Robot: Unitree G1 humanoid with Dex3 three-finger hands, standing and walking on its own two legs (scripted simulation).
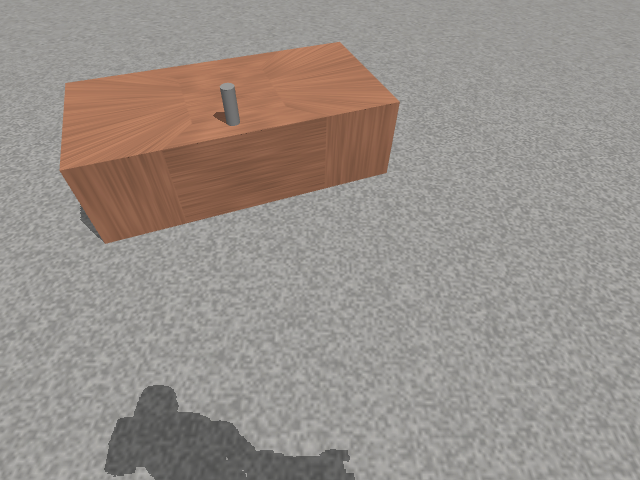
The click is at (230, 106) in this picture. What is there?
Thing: squat round
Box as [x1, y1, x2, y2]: [220, 83, 239, 125]
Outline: 224,83 220,85 220,90 226,122 229,125 235,125 239,122 234,86 231,83
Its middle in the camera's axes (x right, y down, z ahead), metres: -0.35 -0.52 +1.49
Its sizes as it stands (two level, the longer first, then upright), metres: 0.053 0.053 0.151
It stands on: a support 0.39 m high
